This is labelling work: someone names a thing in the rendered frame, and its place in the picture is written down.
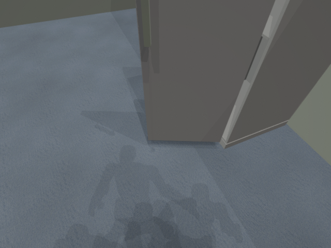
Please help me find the handle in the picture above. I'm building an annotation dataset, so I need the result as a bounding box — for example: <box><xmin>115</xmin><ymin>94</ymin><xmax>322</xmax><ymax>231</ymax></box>
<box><xmin>141</xmin><ymin>0</ymin><xmax>151</xmax><ymax>47</ymax></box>

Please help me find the fridge door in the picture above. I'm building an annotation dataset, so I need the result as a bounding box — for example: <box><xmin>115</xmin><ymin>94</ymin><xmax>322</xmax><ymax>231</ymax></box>
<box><xmin>135</xmin><ymin>0</ymin><xmax>275</xmax><ymax>142</ymax></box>

